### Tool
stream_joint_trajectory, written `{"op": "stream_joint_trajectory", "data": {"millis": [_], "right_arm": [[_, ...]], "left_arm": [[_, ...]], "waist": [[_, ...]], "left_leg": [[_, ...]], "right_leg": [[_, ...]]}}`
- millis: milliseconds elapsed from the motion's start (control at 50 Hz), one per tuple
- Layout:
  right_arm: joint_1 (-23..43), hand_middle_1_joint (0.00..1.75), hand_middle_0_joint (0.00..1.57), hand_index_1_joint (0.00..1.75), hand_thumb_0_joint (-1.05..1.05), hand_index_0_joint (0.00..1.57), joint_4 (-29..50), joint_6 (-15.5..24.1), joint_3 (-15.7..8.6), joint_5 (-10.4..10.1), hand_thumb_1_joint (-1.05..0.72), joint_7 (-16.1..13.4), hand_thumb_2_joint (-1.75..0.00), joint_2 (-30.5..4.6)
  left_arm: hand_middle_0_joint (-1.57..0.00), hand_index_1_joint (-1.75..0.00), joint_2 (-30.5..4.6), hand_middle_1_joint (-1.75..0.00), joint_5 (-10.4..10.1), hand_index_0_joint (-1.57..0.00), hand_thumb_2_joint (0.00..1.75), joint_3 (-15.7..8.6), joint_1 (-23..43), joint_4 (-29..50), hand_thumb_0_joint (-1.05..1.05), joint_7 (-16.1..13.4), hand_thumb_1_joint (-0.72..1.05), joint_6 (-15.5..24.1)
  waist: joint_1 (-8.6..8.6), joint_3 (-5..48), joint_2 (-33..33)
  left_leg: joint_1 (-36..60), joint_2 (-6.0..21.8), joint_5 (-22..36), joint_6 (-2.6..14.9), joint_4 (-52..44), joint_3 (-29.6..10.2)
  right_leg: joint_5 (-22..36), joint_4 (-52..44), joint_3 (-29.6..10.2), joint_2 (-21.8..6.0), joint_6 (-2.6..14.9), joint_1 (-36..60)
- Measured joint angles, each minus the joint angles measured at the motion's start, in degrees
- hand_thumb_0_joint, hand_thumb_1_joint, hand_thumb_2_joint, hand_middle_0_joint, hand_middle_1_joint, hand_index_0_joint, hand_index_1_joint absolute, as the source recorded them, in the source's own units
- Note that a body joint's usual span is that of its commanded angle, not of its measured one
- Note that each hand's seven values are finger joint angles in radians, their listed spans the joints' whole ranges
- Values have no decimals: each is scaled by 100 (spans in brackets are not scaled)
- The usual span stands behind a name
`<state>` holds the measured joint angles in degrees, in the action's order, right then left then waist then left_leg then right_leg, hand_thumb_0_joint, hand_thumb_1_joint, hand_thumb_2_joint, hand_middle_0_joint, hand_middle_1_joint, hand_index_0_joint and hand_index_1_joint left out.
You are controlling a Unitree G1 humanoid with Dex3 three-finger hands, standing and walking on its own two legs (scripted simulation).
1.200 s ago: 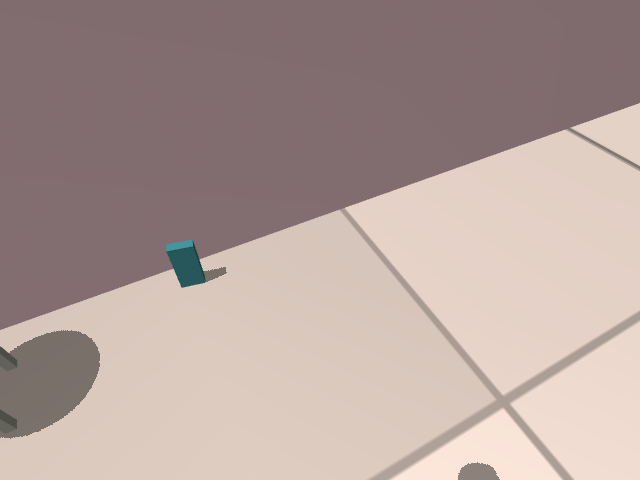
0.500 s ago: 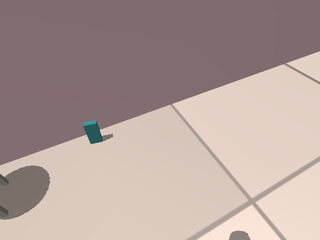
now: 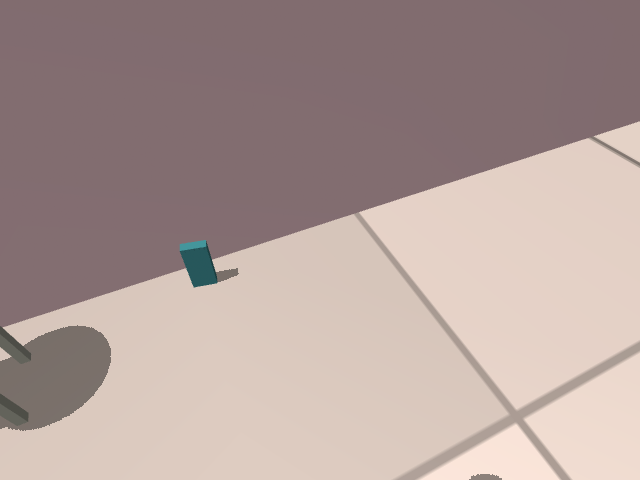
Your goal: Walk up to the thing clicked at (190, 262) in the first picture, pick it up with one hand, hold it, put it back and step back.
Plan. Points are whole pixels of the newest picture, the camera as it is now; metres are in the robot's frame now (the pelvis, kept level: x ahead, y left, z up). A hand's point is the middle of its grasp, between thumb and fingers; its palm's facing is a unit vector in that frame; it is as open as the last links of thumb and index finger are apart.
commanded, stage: walk up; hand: left
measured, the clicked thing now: (199, 264) +1.00 +0.50 -0.67
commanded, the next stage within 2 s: none
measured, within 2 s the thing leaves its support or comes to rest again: neither
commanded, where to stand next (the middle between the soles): +0.71 +0.20 m, yaw +16 degrees
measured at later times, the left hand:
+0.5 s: hand (57, 477) +0.18 +0.39 -0.15, palm faces +0.10 -0.93 -0.35, open 7.4 cm
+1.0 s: hand (89, 395) +0.29 +0.38 -0.14, palm faces +0.26 -0.89 -0.38, open 7.4 cm
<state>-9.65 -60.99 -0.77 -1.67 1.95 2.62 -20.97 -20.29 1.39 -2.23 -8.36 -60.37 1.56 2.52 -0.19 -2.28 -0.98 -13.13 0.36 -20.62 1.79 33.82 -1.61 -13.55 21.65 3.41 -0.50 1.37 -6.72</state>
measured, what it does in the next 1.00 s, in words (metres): walks ahead, turning left: left foot, then right foot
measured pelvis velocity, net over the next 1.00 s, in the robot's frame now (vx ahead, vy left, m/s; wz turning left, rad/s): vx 0.35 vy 0.11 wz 0.29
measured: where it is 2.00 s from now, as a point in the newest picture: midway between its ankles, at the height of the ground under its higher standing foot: (276, 370)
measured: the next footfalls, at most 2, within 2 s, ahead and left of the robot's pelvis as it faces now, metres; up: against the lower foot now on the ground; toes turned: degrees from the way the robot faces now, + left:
left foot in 0.24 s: +0.17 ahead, +0.22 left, +0.00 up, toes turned +12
right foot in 0.66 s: +0.40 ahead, +0.00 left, +0.00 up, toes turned +8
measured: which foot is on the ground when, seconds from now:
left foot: up 0.00-0.22, down 0.24-0.68, up 0.70-1.00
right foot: down 0.00-0.26, up 0.28-0.64, down 0.66-1.00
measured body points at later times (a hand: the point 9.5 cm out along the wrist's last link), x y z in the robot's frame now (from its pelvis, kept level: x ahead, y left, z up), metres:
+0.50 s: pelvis +0.15 +0.10 -0.01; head +0.16 +0.12 +0.44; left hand +0.17 +0.43 -0.13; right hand +0.23 -0.21 -0.12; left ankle +0.13 +0.21 -0.74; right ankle +0.23 -0.03 -0.70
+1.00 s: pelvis +0.35 +0.11 -0.01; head +0.37 +0.12 +0.44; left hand +0.28 +0.43 -0.11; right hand +0.54 -0.17 -0.11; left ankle +0.42 +0.27 -0.72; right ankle +0.36 -0.01 -0.74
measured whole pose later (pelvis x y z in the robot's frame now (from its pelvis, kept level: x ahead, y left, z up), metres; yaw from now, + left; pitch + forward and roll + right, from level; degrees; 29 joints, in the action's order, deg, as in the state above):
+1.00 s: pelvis +0.35 +0.11 -0.01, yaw +16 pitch -2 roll -1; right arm -15.4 -47.3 2.4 -3.7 0.8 4.5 -24.9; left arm -23.9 1.2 -3.1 -21.3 -47.1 3.4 4.6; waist -3.6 -5.0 -1.7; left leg -26.9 3.6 -13.5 0.9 39.8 0.2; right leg -17.6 27.6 8.6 -2.4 1.0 -8.0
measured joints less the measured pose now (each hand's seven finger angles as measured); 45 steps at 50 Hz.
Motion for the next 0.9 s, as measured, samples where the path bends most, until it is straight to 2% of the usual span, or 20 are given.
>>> {"op": "stream_joint_trajectory", "data": {"millis": [40, 80, 160, 220, 240, 260, 280, 320, 340, 380, 440, 540, 600, 660, 680, 700, 740, 780, 840, 900], "right_arm": [[-131, 30, 20, 30, 1, 20, 116, -71, -97, 65, -91, 105, -90, -90], [-224, 30, 20, 30, 1, 20, 244, -76, -200, 78, -91, 208, -90, -200], [-358, 30, 20, 30, 1, 20, 469, -41, -362, 69, -91, 357, -90, -359], [-441, 30, 20, 30, 1, 20, 586, 24, -440, 45, -91, 401, -90, -421], [-484, 30, 20, 30, 1, 20, 625, 66, -462, 36, -91, 397, -90, -454], [-494, 30, 20, 30, 1, 20, 651, 119, -491, 29, -91, 372, -90, -461], [-479, 30, 20, 30, 1, 20, 702, 174, -509, 31, -91, 326, -90, -446], [-534, 30, 20, 30, 1, 20, 837, 268, -487, -39, -91, 250, -90, -384], [-584, 30, 20, 30, 1, 20, 876, 282, -445, -76, -91, 225, -90, -326], [-688, 30, 20, 30, 1, 20, 941, 293, -329, -98, -91, 180, -90, -216], [-889, 30, 20, 30, 1, 20, 1016, 343, -195, -113, -91, 139, -90, -94], [-1176, 30, 21, 30, 1, 20, 1161, 420, -113, -103, -90, 119, -90, -76], [-1260, 30, 21, 30, 1, 20, 1223, 421, -94, -123, -90, 120, -90, -125], [-1324, 30, 21, 30, 1, 20, 1304, 397, -90, -140, -90, 103, -90, -190], [-1321, 30, 21, 30, 1, 20, 1314, 383, -97, -150, -90, 80, -90, -230], [-1280, 30, 21, 30, 1, 20, 1296, 349, -103, -169, -90, 49, -90, -246], [-1147, 30, 21, 30, 1, 20, 1232, 283, -78, -164, -91, -9, -90, -258], [-1016, 30, 20, 30, 1, 20, 1198, 287, -74, -181, -91, -19, -90, -326], [-841, 30, 20, 30, 1, 20, 1245, 336, -107, -174, -91, 32, -90, -402], [-714, 30, 20, 30, 1, 20, 1329, 346, -150, -144, -91, 106, -90, -413]], "left_arm": [[-20, -31, -47, -30, 35, -20, 90, -98, -143, 210, 0, -1, 90, 75], [-20, -31, -117, -30, 64, -20, 90, -149, -286, 334, 0, -3, 90, 111], [-20, -31, -365, -30, 106, -20, 90, -229, -549, 480, 0, 51, 90, 109], [-20, -31, -568, -30, 104, -20, 90, -282, -689, 551, 0, 97, 90, 70], [-20, -31, -617, -30, 105, -20, 90, -288, -739, 568, 0, 102, 90, 43], [-20, -31, -674, -30, 113, -20, 90, -295, -777, 582, 0, 100, 90, 10], [-20, -30, -712, -30, 98, -20, 90, -307, -792, 578, 0, 89, 90, -35], [-20, -30, -702, -29, 43, -20, 90, -263, -719, 519, 1, 69, 90, -144], [-20, -30, -699, -29, 14, -20, 90, -213, -662, 521, 1, 69, 90, -165], [-20, -30, -676, -29, -53, -20, 90, -145, -591, 582, 1, 96, 90, -112], [-20, -30, -605, -29, -79, -20, 90, -108, -555, 709, 1, 176, 90, -51], [-20, -30, -442, -29, -39, -20, 90, -108, -540, 872, 0, 286, 90, -45], [-20, -30, -392, -29, -27, -20, 90, -134, -554, 929, 0, 320, 90, -17], [-20, -30, -385, -29, -18, -20, 90, -179, -582, 977, 0, 309, 90, 60], [-20, -30, -349, -29, -6, -20, 90, -202, -559, 998, 0, 280, 90, 108], [-20, -30, -311, -29, 4, -20, 90, -212, -539, 1047, 0, 246, 90, 167], [-20, -30, -261, -29, -31, -20, 90, -171, -551, 1157, 0, 214, 90, 254], [-20, -30, -178, -29, -72, -20, 90, -109, -620, 1226, 0, 190, 90, 281], [-20, -30, -126, -30, -83, -20, 90, -50, -816, 1265, 0, 170, 90, 290], [-20, -30, -178, -30, -54, -20, 90, -49, -1023, 1292, 0, 169, 90, 271]], "waist": [[-74, 19, -16], [-113, -18, -49], [-118, -117, -25], [-129, -149, 60], [-121, -131, 86], [-112, -144, 196], [-103, -197, 331], [48, -239, 378], [86, -247, 402], [111, -272, 450], [139, -240, 465], [194, -203, 300], [198, -173, 195], [175, -128, 67], [156, -155, -67], [131, -183, -167], [30, -211, -184], [-58, -227, -249], [-141, -215, -306], [-219, -229, -235]], "left_leg": [[-551, 66, -97, -20, 990, 66], [-935, 214, -52, -95, 1395, 86], [-1233, 557, 225, -193, 974, 106], [-1073, 675, 650, -187, 325, 229], [-955, 650, 694, -178, 177, 303], [-923, 529, 854, -208, 255, 382], [-930, 393, 730, -204, 492, 490], [-922, 235, 480, -129, 709, 470], [-833, 175, 452, -73, 623, 457], [-558, 84, 485, -4, 312, 460], [-145, -25, 548, 8, -163, 424], [368, -106, 370, 25, -498, 293], [590, -104, 121, -65, -473, 241], [695, -22, -333, -191, -111, 163], [623, 84, -529, -138, 254, 85], [415, 123, -575, -52, 867, -22], [-113, -43, -657, 51, 2147, -125], [-569, -98, -422, 86, 2774, -124], [-1084, 22, -63, 40, 2609, -88], [-1367, 153, 140, -65, 1877, -31]], "right_leg": [[-65, -19, 110, -43, 21, 57], [-100, -121, 207, -86, 2, 201], [-295, -121, 405, -242, -165, 488], [-738, 326, 513, -431, -283, 544], [-977, 619, 531, -524, -273, 504], [-1276, 1064, 490, -705, -178, 397], [-1407, 1793, 307, -860, -65, 155], [-1597, 3312, -136, -633, 63, -476], [-1516, 3841, -240, -512, 101, -790], [-1232, 4249, -246, -421, 119, -1299], [-894, 3720, -155, -458, 43, -1745], [-438, 2397, -170, -491, -53, -1994], [-52, 1758, -181, -466, -32, -1930], [273, 1181, -74, -311, 18, -1596], [464, 1213, 14, -217, 17, -1522], [340, 1364, 109, -166, 9, -1496], [61, 1502, 173, -201, 36, -1385], [-12, 1309, 238, -215, 48, -1123], [15, 873, 327, -186, 44, -742], [-42, 606, 384, -179, 59, -463]]}}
